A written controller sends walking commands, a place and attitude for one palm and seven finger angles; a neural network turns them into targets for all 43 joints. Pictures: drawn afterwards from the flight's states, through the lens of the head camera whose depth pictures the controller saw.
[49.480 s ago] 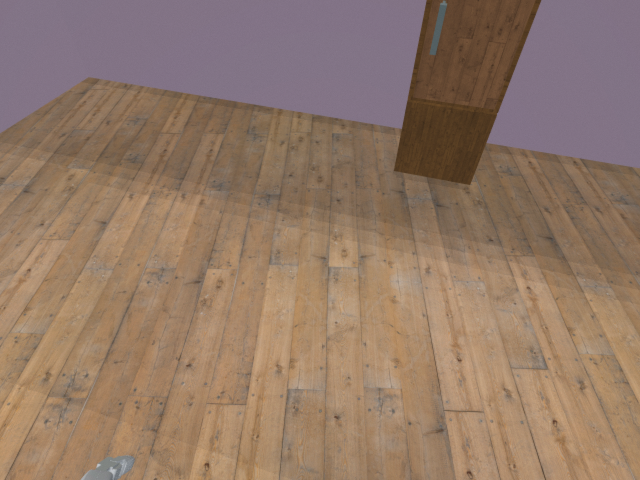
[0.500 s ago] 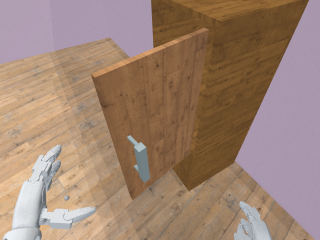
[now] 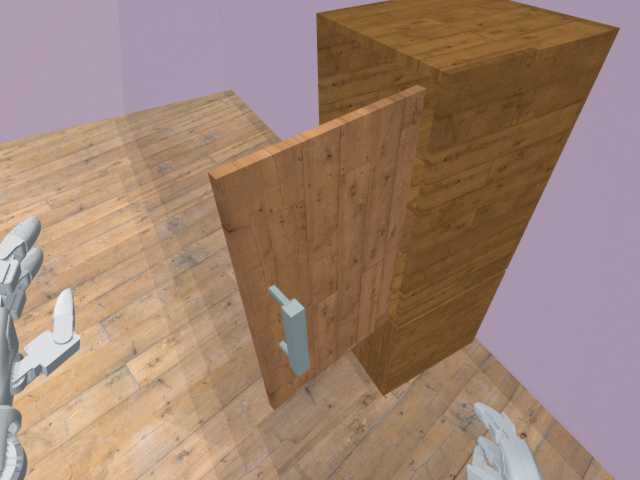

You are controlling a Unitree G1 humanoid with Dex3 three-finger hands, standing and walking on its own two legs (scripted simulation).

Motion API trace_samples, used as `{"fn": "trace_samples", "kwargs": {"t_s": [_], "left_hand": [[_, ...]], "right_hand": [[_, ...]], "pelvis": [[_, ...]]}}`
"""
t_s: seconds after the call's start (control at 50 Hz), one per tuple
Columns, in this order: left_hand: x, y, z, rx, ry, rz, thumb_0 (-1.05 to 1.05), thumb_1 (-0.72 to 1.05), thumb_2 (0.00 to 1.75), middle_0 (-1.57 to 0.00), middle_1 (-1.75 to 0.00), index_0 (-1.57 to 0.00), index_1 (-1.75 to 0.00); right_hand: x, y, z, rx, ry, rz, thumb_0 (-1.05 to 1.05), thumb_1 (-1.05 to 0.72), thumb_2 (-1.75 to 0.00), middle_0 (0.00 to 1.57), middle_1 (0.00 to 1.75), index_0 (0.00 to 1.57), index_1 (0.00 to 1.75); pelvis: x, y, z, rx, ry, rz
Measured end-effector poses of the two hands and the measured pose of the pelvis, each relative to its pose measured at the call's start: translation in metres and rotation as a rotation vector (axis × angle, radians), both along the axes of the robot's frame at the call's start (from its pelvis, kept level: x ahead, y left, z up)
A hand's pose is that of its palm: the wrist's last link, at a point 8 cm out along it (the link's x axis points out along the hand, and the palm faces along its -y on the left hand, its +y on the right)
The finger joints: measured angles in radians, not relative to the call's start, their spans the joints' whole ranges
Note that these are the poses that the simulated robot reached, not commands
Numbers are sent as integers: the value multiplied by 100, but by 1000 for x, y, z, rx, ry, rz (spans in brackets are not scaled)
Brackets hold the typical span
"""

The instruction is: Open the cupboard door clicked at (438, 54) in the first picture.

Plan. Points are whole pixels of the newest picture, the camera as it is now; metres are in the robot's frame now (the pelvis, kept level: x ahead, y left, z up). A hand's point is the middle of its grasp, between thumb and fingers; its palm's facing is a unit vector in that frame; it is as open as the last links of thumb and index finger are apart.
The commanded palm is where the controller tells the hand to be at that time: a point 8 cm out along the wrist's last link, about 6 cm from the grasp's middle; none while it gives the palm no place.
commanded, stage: draw the hand back to the body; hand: left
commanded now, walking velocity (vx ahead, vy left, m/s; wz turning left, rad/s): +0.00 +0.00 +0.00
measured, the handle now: (288, 331) +0.35 +0.10 -0.05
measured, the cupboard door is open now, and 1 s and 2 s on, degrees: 100 100 100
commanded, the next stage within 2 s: step back with the hand held close in 0.30 s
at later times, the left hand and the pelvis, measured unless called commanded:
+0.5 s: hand (89, 340) +0.19 +0.25 +0.16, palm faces +0.45 -0.78 -0.42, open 7.4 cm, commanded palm +0.13 +0.28 +0.18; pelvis -0.01 -0.02 +0.00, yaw +0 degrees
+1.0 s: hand (29, 396) +0.14 +0.27 +0.16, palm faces +0.42 -0.76 -0.50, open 7.4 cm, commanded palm +0.08 +0.31 +0.18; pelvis -0.07 +0.01 -0.01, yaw -1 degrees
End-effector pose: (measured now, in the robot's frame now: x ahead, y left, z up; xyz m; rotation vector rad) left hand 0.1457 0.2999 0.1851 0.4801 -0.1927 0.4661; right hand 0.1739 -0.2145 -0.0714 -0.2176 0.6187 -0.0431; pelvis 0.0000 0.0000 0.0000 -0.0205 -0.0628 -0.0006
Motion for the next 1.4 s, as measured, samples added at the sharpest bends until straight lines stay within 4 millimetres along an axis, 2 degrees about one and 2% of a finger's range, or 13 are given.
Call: {"fn": "trace_samples", "kwargs": {"t_s": [0.2, 0.36, 0.52, 0.66, 0.74, 0.82, 0.92, 1.04, 1.14, 1.28, 1.4], "left_hand": [[-2, -12, -21, -62, 75, -12, 1, 87, 89, -21, -30, -21, -30], [-4, -18, -8, -22, 35, -15, 2, 89, 90, -21, -30, -21, -31], [2, -17, -7, 20, 40, -8, 2, 89, 90, -21, -30, -21, -31], [11, -21, -22, 21, 89, -76, 2, 89, 90, -21, -30, -21, -30], [8, -19, -21, 51, 99, -131, 2, 89, 90, -21, -30, -21, -31], [-4, -10, -11, 99, 59, -156, 2, 89, 90, -21, -30, -21, -31], [-29, 1, -3, 134, 7, -136, 2, 89, 90, -21, -30, -21, -31], [-63, 10, -14, 116, -11, -37, 1, 89, 90, -21, -30, -21, -31], [-88, 8, -22, 83, -30, 31, 2, 89, 90, -21, -30, -21, -31], [-102, 0, -12, 70, -111, -59, 2, 89, 90, -21, -30, -21, -31], [-114, 14, -4, 162, -89, -108, 1, 89, 90, -21, -30, -21, -31]], "right_hand": [[-11, -11, -4, -6, 41, -16, 1, -91, -90, 20, 30, 20, 30], [-12, -17, -4, -2, 32, -20, 1, -91, -90, 20, 30, 20, 30], [-12, -25, -3, -18, 45, -36, 1, -91, -90, 20, 30, 20, 30], [-31, -44, 0, -78, 99, -124, 1, -91, -90, 20, 30, 20, 30], [-45, -47, 3, -93, 115, -169, 1, -91, -90, 20, 30, 20, 30], [-58, -41, 7, -98, 105, -183, 1, -91, -90, 20, 29, 20, 30], [-71, -28, 8, -93, 70, -160, 1, -91, -90, 20, 30, 20, 30], [-91, -13, -4, -96, 60, -100, 1, -91, -90, 20, 30, 20, 30], [-111, -9, -21, -84, 103, -69, 1, -91, -90, 20, 30, 20, 30], [-141, -15, -20, -86, 152, -83, 1, -91, -90, 20, 30, 20, 30], [-158, -17, -9, -110, 115, -125, 1, -91, -90, 20, 30, 20, 30]], "pelvis": [[-4, -7, 2, 4, -11, -4], [-5, -13, 3, 4, -22, -3], [-9, -18, 3, -5, 16, -5], [-16, -12, 0, -5, 65, -16], [-23, -6, -2, 2, 70, -25], [-35, 0, -4, 4, 66, -29], [-53, 7, -7, 7, 55, -32], [-74, 10, -15, 5, 41, 6], [-90, 4, -20, -3, 39, 25], [-113, 4, -19, -10, 44, 44], [-134, 10, -17, -40, 52, 29]]}}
